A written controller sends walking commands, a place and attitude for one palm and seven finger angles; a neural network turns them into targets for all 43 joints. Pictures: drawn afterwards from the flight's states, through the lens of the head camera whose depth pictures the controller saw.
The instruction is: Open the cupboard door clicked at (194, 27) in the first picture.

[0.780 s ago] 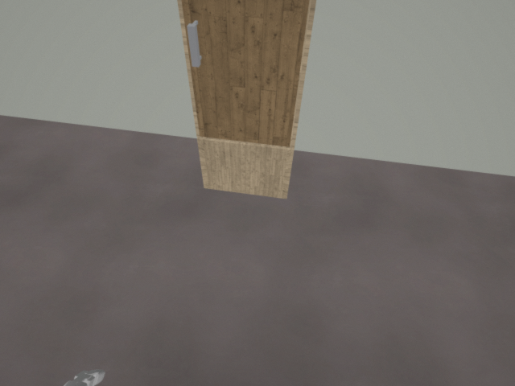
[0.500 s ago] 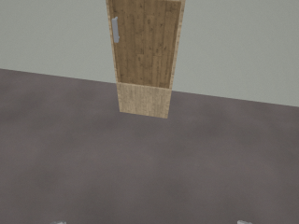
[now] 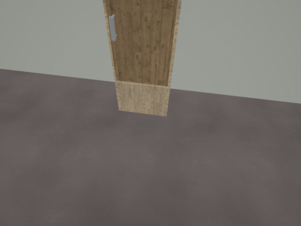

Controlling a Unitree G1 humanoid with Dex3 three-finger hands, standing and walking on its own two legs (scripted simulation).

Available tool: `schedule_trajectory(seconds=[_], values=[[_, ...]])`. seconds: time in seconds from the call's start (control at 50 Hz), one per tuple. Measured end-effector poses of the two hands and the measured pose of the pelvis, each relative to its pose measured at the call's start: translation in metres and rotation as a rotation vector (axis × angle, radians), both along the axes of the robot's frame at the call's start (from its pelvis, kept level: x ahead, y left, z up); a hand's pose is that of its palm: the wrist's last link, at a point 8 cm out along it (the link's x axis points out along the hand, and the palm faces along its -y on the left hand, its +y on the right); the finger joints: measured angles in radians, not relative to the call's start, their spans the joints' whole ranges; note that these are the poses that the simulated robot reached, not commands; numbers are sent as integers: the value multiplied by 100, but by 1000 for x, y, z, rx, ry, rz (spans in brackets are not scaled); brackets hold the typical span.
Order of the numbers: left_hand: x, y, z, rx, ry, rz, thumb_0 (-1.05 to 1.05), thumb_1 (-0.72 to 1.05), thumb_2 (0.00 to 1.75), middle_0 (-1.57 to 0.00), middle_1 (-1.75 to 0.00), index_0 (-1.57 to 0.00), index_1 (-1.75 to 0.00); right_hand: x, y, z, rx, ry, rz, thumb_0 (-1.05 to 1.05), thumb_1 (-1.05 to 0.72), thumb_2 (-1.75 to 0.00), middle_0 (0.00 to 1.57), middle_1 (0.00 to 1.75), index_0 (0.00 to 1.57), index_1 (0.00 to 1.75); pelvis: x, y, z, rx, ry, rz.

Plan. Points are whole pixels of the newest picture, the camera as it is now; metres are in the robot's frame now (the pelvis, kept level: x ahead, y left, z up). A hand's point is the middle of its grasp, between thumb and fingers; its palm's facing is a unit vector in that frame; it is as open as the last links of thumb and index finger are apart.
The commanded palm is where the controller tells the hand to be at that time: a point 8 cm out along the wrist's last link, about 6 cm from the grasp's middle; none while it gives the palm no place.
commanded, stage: stand and wait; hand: left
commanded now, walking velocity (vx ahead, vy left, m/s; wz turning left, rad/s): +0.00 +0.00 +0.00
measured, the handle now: (113, 27) +1.17 +0.29 +0.02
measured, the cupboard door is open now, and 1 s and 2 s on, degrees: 0 0 0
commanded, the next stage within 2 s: look at it before walking up in 0.14 s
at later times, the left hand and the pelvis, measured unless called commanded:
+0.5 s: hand out of the picture +0.08 +0.24 -0.16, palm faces -0.03 -0.95 -0.32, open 7.3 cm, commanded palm none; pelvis +0.01 +0.00 +0.00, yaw +0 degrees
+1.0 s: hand out of the picture +0.08 +0.25 -0.16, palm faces +0.00 -0.94 -0.33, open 7.3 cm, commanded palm none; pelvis +0.01 +0.00 +0.00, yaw +1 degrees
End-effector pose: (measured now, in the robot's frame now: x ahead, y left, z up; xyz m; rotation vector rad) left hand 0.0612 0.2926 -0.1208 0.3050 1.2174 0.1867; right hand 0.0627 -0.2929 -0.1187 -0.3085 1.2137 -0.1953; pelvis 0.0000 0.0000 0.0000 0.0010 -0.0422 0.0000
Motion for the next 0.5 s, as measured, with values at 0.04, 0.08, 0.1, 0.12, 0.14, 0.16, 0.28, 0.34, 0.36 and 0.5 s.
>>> schedule_trajectory(seconds=[0.04,0.08,0.1,0.12,0.14,0.16,0.28,0.34,0.36,0.5], values=[[1,-1,0,-1,-3,-2,0,91,90,-21,-30,-21,-30,-1,0,0,2,1,-2,0,-91,-90,20,30,20,30,-1,-1,0,0,0,-1],[2,-2,1,-2,-7,-4,0,91,90,-21,-30,-21,-30,-2,0,-1,4,1,-3,0,-91,-90,20,30,20,30,-1,-1,0,0,1,-1],[3,-3,1,-3,-8,-5,0,91,90,-21,-30,-21,-30,-3,0,-1,5,1,-3,0,-91,-90,20,30,20,30,-1,-1,0,0,1,-1],[3,-3,1,-3,-10,-6,0,91,90,-21,-30,-21,-30,-3,0,-1,5,2,-3,0,-91,-90,20,30,20,30,-1,-1,0,0,2,-1],[4,-4,1,-4,-11,-7,0,91,90,-21,-30,-21,-30,-3,0,-1,6,2,-3,0,-91,-90,20,30,20,30,-1,-1,0,0,3,-2],[4,-4,1,-4,-12,-8,0,91,90,-21,-30,-21,-30,-3,0,-1,7,2,-4,0,-91,-90,20,30,20,30,-1,-2,0,0,3,-2],[6,-5,0,-7,-9,-11,0,91,90,-21,-30,-21,-30,-2,0,-1,8,7,-3,0,-91,-90,20,30,20,30,0,-2,1,0,9,-2],[7,-5,0,-8,-5,-11,0,91,90,-21,-30,-21,-30,0,0,0,7,7,-4,0,-91,-90,20,30,20,30,1,-2,1,0,11,-3],[7,-5,0,-8,-4,-11,0,91,90,-21,-30,-21,-30,1,0,0,7,6,-4,0,-91,-90,20,30,20,30,2,-2,1,0,11,-4],[10,-4,0,-7,-5,-8,0,91,90,-21,-30,-21,-30,9,0,2,2,-5,-2,0,-91,-90,20,30,20,30,5,-2,1,0,9,-4]])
